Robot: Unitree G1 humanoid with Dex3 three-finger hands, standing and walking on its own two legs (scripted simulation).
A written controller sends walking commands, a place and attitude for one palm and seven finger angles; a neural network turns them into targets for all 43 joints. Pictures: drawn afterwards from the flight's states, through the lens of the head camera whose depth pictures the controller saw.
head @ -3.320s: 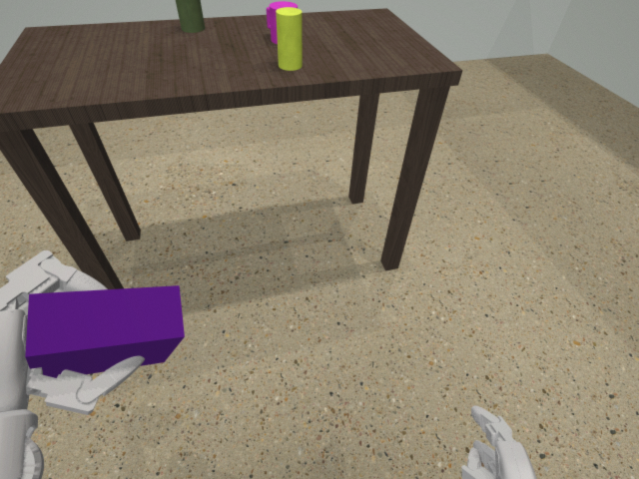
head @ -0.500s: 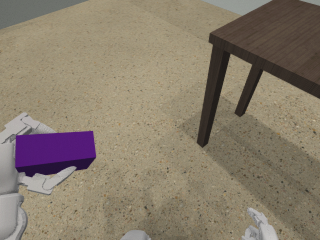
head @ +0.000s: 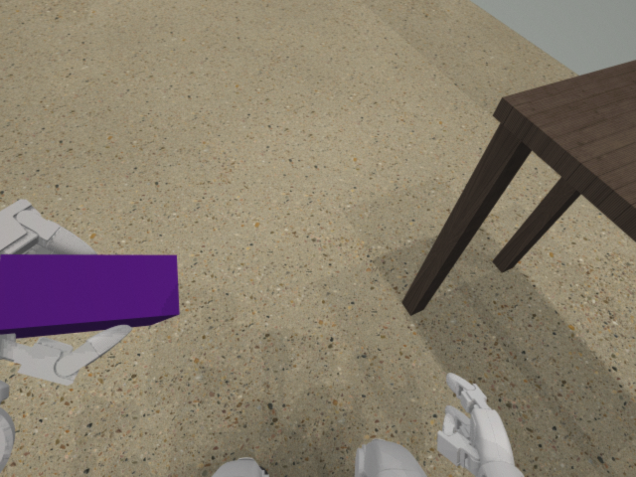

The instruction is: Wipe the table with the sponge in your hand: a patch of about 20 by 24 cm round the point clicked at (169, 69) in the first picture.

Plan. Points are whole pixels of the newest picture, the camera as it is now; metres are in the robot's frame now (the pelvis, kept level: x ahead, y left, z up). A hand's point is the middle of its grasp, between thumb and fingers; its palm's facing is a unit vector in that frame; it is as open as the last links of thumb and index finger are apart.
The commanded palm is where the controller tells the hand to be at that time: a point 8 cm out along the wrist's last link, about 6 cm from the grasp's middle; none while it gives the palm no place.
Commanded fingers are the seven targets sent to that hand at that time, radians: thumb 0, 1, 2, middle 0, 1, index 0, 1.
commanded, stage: walk to a spot facing it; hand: left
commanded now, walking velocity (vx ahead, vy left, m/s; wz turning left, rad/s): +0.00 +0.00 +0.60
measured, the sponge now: (115, 296) +0.25 +0.20 +0.16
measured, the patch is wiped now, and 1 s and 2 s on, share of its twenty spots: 0.00 0.00 0.00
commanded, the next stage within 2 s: none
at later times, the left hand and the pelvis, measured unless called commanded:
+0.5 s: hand out of the picture +0.10 +0.18 +0.18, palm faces +0.59 -0.69 -0.42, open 9.5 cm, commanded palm +0.02 +0.22 +0.19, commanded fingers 0.00 0.10 1.30 -1.20 -1.60 -1.20 -1.60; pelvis -0.04 -0.09 +0.02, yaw +19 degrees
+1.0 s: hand out of the picture -0.08 +0.19 +0.20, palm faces +0.80 -0.41 -0.44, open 9.6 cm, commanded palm -0.14 +0.19 +0.19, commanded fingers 0.00 0.10 1.30 -1.20 -1.60 -1.20 -1.60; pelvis -0.11 -0.13 +0.01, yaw +35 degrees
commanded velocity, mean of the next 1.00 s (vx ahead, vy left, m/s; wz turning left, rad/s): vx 0.12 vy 0.00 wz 0.57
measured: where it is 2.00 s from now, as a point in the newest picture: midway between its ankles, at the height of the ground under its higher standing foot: outside the picture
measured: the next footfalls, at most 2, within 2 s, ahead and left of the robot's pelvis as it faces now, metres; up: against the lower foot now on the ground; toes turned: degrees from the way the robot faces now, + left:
right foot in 0.22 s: +0.04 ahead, -0.16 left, +0.00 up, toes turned +3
left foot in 0.66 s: -0.11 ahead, +0.03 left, +0.00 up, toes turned +29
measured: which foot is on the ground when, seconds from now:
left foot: down 0.00-0.22, up 0.24-0.64, down 0.66-1.00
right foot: up 0.00-0.20, down 0.22-0.66, up 0.68-1.00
